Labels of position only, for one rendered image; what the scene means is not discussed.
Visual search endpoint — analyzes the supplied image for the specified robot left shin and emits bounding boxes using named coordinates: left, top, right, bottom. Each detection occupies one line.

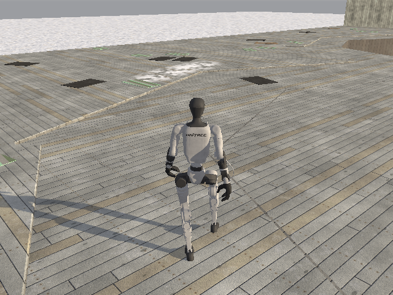
left=181, top=211, right=192, bottom=253

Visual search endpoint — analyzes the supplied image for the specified robot left upper arm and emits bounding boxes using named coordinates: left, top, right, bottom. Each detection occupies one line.
left=168, top=124, right=184, bottom=157

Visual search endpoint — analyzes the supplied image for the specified robot left forearm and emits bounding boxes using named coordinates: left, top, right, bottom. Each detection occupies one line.
left=165, top=147, right=175, bottom=168

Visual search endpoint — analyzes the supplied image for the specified robot right shin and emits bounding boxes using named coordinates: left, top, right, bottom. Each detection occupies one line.
left=209, top=187, right=219, bottom=225

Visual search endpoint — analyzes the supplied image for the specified robot right forearm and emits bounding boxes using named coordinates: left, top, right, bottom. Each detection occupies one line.
left=217, top=151, right=230, bottom=184

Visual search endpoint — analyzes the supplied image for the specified left robot hand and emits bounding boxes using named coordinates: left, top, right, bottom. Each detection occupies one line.
left=165, top=166, right=180, bottom=178

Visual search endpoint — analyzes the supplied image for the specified robot right upper arm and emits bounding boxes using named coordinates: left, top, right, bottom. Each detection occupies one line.
left=209, top=124, right=224, bottom=160

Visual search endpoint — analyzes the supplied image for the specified right robot hand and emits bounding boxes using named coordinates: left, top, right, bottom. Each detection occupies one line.
left=217, top=183, right=232, bottom=202

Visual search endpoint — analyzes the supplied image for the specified robot shin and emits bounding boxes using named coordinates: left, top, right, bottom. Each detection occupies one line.
left=209, top=187, right=219, bottom=225
left=181, top=211, right=192, bottom=253

